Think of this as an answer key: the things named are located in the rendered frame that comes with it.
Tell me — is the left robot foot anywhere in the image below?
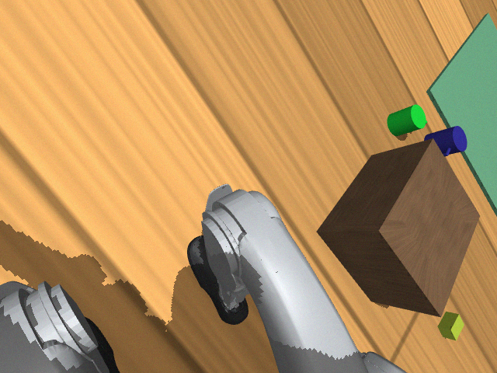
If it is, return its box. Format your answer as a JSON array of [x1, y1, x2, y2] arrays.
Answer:
[[85, 317, 120, 373]]

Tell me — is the right robot hand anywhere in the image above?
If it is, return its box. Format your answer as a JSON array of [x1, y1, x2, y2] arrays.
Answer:
[[357, 349, 407, 373]]

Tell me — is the right robot foot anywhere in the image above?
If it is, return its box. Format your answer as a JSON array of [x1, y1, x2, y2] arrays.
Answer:
[[187, 235, 249, 325]]

